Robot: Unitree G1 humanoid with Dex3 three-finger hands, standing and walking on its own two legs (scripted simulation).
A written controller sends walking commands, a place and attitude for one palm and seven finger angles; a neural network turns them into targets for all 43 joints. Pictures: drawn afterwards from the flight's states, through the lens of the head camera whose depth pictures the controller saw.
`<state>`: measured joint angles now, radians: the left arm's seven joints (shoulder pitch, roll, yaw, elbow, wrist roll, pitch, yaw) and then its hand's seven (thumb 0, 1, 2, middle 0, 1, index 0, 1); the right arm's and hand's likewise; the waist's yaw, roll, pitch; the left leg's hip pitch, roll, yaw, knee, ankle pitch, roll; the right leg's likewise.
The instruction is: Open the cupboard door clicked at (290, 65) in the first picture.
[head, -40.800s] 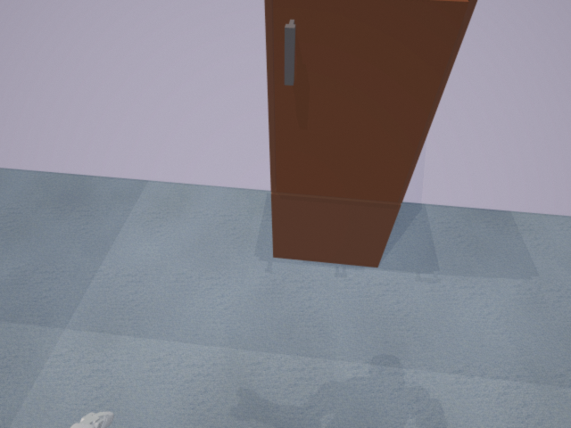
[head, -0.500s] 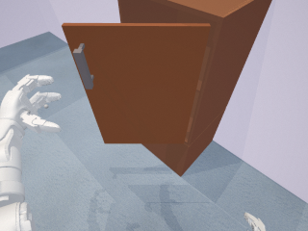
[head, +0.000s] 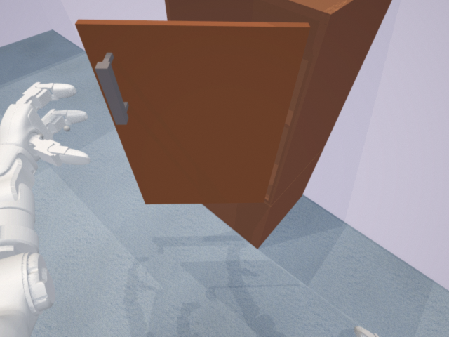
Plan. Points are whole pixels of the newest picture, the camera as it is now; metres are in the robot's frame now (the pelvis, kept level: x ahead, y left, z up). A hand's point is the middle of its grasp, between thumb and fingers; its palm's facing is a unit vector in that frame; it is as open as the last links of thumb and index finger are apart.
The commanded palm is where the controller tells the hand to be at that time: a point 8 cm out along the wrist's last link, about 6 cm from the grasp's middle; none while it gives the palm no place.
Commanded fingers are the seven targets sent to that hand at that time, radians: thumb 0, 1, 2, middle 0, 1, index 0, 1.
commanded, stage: move the hooked fingers beside the handle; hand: left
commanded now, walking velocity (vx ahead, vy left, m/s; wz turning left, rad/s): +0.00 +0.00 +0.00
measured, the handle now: (115, 89) +0.54 +0.22 +0.14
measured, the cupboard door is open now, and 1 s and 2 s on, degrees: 43 43 43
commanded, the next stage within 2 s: slide the fingers in behind the handle in 1.34 s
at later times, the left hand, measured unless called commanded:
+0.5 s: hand (78, 106) +0.48 +0.27 +0.15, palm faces +0.05 -1.00 +0.00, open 13.9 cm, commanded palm +0.46 +0.33 +0.15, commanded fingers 0.00 -0.50 0.30 -0.30 -1.20 -0.30 -1.20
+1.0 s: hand (71, 109) +0.48 +0.29 +0.14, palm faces +0.04 -1.00 +0.03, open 13.9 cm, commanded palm +0.46 +0.34 +0.14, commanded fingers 0.00 -0.50 0.30 -0.30 -1.20 -0.30 -1.20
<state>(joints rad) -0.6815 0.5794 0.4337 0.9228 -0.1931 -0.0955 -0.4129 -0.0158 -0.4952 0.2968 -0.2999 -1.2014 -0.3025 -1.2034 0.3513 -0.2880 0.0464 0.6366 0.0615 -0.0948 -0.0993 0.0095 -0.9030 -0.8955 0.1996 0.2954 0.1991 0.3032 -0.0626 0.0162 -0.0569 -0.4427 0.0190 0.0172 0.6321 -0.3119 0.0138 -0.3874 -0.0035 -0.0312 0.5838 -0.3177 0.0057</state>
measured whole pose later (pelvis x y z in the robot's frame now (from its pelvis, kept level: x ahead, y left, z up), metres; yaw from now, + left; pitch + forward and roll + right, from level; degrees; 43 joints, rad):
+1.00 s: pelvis +0.01 +0.01 -0.01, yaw -2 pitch +14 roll -3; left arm -0.87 0.73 0.51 1.16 -0.14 -0.16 -0.47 -0.02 -0.50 0.30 -0.30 -1.20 -0.30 -1.20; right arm 0.43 -0.29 0.04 0.62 0.04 0.06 -0.06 0.01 -0.90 -0.90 0.20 0.30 0.20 0.30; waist -0.13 0.01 -0.10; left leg -0.61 0.04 0.03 0.73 -0.36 0.02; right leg -0.54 0.02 -0.02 0.63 -0.34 0.02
